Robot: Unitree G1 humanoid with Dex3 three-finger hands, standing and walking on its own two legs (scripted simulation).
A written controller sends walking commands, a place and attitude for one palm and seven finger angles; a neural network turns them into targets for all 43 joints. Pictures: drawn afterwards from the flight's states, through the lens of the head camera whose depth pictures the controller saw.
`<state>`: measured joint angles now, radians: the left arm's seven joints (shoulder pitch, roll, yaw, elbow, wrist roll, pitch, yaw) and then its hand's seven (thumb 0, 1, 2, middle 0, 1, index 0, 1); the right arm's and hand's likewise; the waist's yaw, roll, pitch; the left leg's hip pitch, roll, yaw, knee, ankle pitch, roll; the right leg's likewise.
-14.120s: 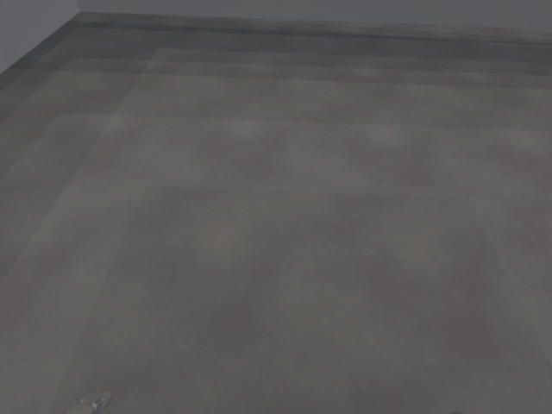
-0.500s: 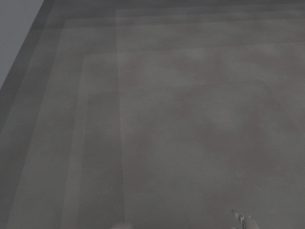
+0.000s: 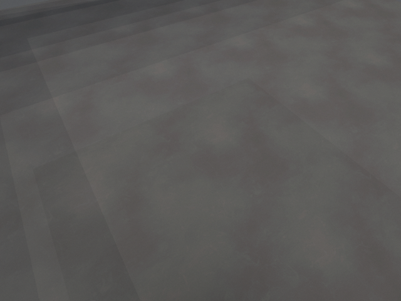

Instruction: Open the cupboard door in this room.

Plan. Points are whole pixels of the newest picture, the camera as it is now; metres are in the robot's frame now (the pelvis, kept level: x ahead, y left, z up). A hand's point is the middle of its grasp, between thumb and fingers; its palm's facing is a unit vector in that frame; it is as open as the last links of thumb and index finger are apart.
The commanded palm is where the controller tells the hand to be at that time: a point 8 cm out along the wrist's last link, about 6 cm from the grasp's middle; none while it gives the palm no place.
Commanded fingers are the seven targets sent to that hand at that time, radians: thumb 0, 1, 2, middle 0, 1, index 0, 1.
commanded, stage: walk to a spot facing it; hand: left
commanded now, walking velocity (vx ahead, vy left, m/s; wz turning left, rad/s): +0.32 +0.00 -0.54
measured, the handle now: out of the picture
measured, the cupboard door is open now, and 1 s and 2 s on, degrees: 0 0 0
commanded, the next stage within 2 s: turn to face it in 0.32 s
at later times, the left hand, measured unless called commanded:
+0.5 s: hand out of the picture +0.13 +0.12 -0.18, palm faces -0.06 -0.98 -0.19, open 7.3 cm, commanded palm none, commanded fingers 0.00 0.90 0.90 -0.20 -0.30 -0.20 -0.30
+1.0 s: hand (149, 215) +0.35 +0.16 -0.17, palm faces +0.15 -0.97 -0.19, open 7.4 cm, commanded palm none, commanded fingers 0.00 0.90 0.90 -0.20 -0.30 -0.20 -0.30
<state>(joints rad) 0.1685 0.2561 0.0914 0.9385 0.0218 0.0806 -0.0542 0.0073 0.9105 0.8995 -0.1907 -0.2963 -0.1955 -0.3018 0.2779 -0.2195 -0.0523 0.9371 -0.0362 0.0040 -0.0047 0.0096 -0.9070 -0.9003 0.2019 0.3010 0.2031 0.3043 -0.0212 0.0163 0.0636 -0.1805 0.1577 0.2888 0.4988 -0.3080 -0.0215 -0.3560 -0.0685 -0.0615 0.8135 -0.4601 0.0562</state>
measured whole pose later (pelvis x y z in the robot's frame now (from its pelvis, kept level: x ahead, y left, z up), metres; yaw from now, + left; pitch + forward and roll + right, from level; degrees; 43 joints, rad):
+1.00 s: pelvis +0.25 -0.05 +0.00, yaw +7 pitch +1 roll -3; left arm 0.10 0.21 0.07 0.95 0.02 0.04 0.02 0.00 0.91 0.90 -0.19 -0.30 -0.20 -0.30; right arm 0.26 -0.18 -0.06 0.98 -0.02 0.02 0.00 0.01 -0.91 -0.90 0.20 0.30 0.20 0.30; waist -0.04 -0.02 0.03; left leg -0.33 -0.10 -0.07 0.43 -0.11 0.11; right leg -0.49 -0.06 0.03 1.04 -0.33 0.10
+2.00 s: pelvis +0.20 -0.07 +0.00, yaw +45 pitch +0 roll -3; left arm 0.19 0.29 0.07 0.93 0.01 0.05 0.01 0.01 0.91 0.90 -0.19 -0.30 -0.20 -0.30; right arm 0.11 -0.22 -0.04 0.90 -0.02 0.02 0.01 0.01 -0.91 -0.90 0.20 0.30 0.20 0.30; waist 0.04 -0.04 0.10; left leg -0.21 -0.02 -0.01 0.49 -0.28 0.06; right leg -0.49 -0.11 -0.03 1.16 -0.41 0.10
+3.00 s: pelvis +0.18 -0.10 +0.00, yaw +80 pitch +0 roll -2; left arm 0.22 0.30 0.07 0.96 0.01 0.07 0.02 0.01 0.91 0.90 -0.19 -0.30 -0.20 -0.30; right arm 0.10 -0.24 -0.04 0.89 -0.02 0.02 0.01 0.01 -0.91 -0.90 0.20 0.30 0.20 0.30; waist 0.03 -0.05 0.10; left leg -0.25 -0.01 0.02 0.56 -0.31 0.06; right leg -0.45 -0.11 -0.08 1.15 -0.49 0.09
